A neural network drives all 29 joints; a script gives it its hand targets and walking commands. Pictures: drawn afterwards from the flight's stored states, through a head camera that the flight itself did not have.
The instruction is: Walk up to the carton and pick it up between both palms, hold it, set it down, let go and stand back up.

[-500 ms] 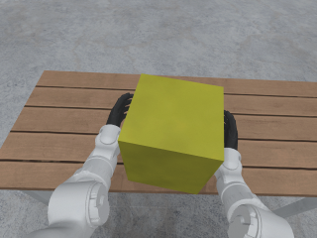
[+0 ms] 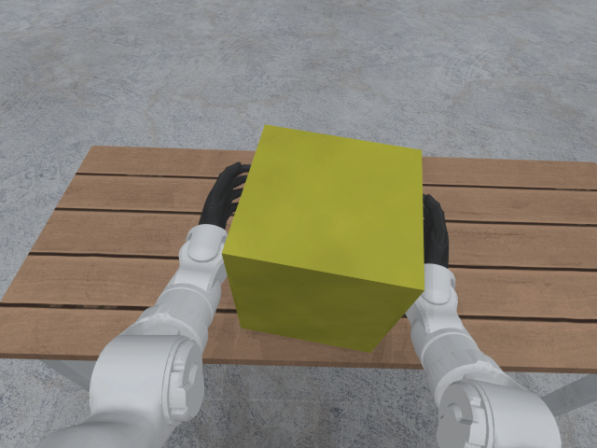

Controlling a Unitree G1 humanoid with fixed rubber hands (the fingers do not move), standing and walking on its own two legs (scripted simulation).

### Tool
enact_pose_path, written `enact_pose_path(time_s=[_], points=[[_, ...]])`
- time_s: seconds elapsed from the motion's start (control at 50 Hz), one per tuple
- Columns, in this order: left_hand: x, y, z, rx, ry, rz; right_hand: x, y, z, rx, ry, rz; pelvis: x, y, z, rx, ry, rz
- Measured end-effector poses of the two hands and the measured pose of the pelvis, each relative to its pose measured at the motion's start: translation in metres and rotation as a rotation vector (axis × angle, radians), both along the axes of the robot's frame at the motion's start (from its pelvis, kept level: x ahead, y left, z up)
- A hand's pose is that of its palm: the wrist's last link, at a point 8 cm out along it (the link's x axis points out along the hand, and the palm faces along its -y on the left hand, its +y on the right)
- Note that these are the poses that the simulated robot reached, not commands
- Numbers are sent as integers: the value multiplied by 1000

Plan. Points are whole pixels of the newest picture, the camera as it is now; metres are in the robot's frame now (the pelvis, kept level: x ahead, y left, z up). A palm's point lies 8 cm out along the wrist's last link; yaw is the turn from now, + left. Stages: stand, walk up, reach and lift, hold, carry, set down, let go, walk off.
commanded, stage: reach and lift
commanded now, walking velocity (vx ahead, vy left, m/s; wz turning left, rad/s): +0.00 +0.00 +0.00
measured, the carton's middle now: (322, 248) +0.40 -0.03 +0.03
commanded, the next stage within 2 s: none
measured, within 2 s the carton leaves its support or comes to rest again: neither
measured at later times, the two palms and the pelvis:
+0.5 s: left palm (198, 195) +0.41 +0.13 +0.14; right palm (439, 221) +0.37 -0.17 +0.12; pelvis +0.01 +0.01 +0.00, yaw +1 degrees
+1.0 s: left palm (172, 200) +0.37 +0.14 +0.18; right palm (441, 216) +0.35 -0.16 +0.15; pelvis +0.00 +0.00 +0.00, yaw +1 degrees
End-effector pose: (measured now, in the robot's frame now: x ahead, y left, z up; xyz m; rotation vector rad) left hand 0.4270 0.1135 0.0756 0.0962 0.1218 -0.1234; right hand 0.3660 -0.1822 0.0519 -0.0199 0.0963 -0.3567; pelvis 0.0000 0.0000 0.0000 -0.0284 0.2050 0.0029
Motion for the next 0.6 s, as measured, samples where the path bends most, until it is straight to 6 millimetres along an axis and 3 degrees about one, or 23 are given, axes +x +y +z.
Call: enact_pose_path(time_s=[0.3, 0.6], points=[[-4, 12, 33, 9, 7, 48, 11, 10, 37, 13, 12, 49, 4, 3, 3, 1, -83, 12], [-20, 13, 78, -21, 17, 75, 2, 9, 80, -5, 25, 74, 10, 6, 3, 1, -250, 12]])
